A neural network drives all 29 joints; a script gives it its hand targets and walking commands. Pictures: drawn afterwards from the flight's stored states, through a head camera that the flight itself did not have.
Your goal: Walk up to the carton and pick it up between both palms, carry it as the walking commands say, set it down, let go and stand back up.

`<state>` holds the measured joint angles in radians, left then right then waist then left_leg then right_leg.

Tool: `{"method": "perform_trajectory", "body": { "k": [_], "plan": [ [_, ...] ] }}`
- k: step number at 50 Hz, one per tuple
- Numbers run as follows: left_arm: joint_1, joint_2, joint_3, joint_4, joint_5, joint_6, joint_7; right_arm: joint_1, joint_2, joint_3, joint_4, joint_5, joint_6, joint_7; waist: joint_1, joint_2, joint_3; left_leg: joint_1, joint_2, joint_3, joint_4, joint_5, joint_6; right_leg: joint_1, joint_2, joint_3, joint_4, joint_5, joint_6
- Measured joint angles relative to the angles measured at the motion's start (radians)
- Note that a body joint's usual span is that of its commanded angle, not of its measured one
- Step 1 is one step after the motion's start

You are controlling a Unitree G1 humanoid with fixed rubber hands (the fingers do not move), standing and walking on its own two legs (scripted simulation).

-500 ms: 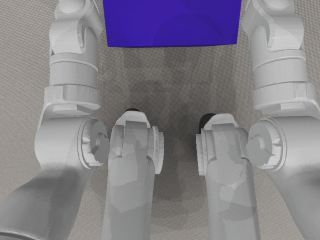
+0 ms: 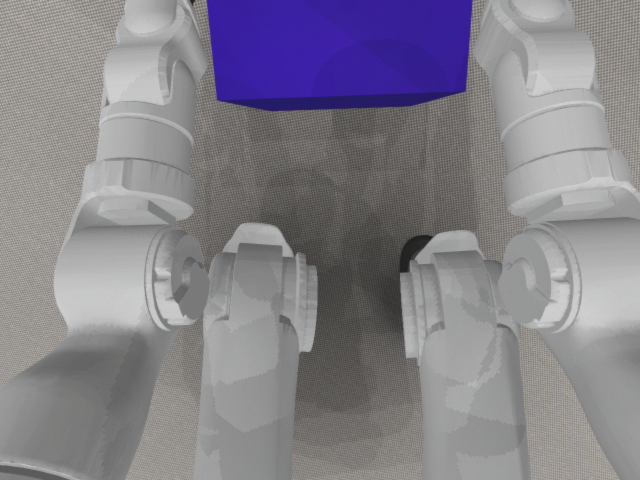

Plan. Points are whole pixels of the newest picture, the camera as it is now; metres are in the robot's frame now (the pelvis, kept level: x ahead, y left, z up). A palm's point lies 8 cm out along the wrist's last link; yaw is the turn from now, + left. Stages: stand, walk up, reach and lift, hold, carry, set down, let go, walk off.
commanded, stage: set down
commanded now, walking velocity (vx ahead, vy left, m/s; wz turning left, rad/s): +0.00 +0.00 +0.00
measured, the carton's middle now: out of the picture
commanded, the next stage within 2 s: none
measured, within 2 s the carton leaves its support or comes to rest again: rests again in 0.16 s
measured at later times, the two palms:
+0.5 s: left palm out of the picture +0.54 +0.18 -0.18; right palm out of the picture +0.55 -0.12 -0.18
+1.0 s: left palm out of the picture +0.54 +0.18 -0.18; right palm out of the picture +0.55 -0.12 -0.18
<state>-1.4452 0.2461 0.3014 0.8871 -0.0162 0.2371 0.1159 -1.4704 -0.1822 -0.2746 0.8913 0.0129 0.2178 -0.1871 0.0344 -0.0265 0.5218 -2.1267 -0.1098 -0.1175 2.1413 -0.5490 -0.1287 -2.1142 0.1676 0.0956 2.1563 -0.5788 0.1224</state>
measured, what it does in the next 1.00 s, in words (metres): stands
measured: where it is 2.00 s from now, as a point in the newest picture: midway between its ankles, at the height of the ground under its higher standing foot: (342, 311)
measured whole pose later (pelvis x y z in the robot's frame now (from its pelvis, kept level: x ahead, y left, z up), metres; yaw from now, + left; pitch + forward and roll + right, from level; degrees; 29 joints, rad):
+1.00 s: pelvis +0.02 +0.00 -0.01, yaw -1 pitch +37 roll +0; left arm -1.37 0.20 0.35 1.00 0.08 0.17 0.04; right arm -1.38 -0.18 -0.31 1.03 -0.03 0.13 -0.14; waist 0.04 -0.03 0.32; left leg -2.24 -0.07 -0.10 2.19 -0.58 -0.10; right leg -2.23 0.13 0.07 2.19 -0.60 0.10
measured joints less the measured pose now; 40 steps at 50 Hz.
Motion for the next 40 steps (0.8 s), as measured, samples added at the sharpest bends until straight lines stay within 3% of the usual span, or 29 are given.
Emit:
{"method": "perform_trajectory", "body": {
  "k": [19, 40],
  "plan": [
    [-0.017, 0.009, -0.025, 0.070, -0.007, -0.031, 0.006, -0.013, -0.007, -0.009, 0.067, -0.015, -0.030, 0.008, -0.001, 0.000, -0.011, -0.017, 0.014, 0.013, 0.023, -0.010, 0.013, -0.015, -0.014, -0.006, 0.021, -0.009, -0.007],
    [0.082, -0.046, 0.039, 0.110, 0.081, -0.064, -0.059, 0.088, 0.002, -0.029, 0.140, -0.039, -0.075, 0.046, 0.002, -0.007, -0.210, -0.117, 0.034, 0.022, 0.034, -0.029, 0.026, -0.118, -0.032, -0.018, 0.029, -0.021, -0.021]
  ]
}}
